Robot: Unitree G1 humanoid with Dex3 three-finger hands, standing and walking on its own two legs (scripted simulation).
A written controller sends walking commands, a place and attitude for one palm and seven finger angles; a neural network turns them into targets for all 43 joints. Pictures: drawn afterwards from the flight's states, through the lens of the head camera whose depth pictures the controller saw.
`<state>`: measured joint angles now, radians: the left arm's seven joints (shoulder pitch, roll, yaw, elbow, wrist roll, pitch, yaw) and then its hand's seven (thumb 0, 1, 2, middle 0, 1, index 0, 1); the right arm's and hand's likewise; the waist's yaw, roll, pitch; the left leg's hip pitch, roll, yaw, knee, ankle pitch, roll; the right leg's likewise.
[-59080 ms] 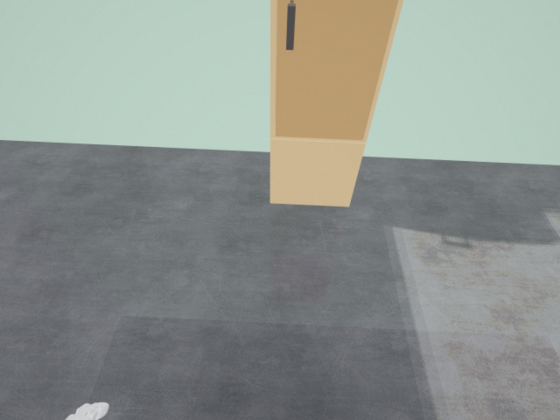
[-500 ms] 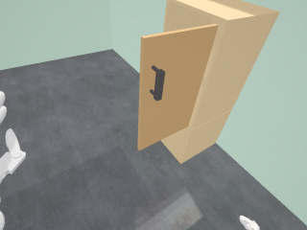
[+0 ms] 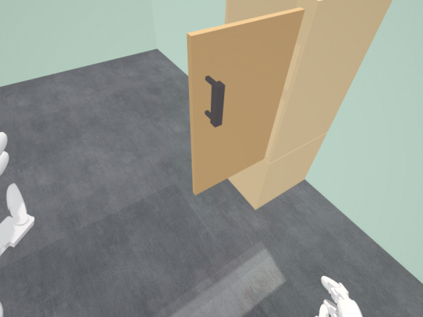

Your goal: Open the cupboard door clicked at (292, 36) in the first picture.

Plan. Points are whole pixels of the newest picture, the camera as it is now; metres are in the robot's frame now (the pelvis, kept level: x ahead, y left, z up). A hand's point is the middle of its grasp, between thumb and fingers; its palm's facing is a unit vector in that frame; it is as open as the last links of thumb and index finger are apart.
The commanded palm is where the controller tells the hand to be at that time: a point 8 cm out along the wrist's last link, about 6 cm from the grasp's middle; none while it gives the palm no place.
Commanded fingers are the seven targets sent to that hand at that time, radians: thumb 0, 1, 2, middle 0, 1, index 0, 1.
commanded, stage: stop stepping back and stand still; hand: left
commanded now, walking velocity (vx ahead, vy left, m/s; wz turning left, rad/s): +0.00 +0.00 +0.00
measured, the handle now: (212, 101) +0.60 +0.04 +0.09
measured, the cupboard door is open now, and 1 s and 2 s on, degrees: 90 90 90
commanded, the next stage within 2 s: let the arm hang, fingers relaxed in 0.22 s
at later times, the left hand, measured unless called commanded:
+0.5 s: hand (85, 298) +0.17 +0.26 -0.08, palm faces +0.05 -0.91 -0.40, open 7.4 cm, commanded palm none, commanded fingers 0.00 0.90 0.90 -0.20 -0.30 -0.20 -0.30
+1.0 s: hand out of the picture -0.06 +0.19 -0.16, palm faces +0.07 -0.97 -0.21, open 7.3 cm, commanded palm none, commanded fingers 0.00 0.90 0.90 -0.20 -0.30 -0.20 -0.30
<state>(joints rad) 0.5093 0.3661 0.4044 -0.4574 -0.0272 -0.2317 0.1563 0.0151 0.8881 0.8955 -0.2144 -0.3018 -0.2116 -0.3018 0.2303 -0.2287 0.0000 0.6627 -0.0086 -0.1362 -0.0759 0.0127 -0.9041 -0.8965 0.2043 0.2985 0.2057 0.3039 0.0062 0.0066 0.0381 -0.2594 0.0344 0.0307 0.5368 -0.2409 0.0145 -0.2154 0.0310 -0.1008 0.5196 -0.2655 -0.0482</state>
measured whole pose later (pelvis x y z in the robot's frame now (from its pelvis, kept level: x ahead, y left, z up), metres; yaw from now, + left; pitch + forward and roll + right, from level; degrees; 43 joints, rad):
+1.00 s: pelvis +0.00 +0.01 +0.01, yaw +1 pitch -1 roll +0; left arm 0.35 0.15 0.02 1.18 0.01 0.01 0.03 0.01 0.92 0.90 -0.20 -0.30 -0.20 -0.30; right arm 0.33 -0.11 0.01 1.15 -0.02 0.03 -0.03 0.00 -0.91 -0.90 0.20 0.30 0.20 0.30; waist 0.00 0.02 0.06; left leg -0.25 -0.01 0.03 0.44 -0.17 0.03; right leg -0.20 -0.01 -0.11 0.44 -0.22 -0.03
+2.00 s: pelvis +0.02 +0.01 +0.01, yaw +1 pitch -2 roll +0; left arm 0.27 0.14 0.02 1.16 0.01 -0.01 0.03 0.00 0.91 0.90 -0.20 -0.30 -0.20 -0.30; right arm 0.25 -0.14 0.01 1.16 -0.02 0.01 -0.03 0.00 -0.91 -0.90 0.20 0.30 0.20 0.30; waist 0.00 0.00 0.05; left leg -0.18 -0.02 0.03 0.39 -0.18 0.03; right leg -0.14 -0.01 -0.10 0.40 -0.23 -0.02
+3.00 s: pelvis +0.02 +0.01 +0.02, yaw +1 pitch -2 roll +0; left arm 0.20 0.23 0.02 1.16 0.01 -0.02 0.02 0.01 0.91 0.90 -0.20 -0.30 -0.20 -0.30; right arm 0.17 -0.23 0.01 1.16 -0.01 0.00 -0.03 0.00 -0.91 -0.90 0.20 0.30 0.20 0.30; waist 0.00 0.00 0.05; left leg -0.14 -0.01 0.03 0.32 -0.16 0.02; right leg -0.09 0.00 -0.10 0.33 -0.20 -0.03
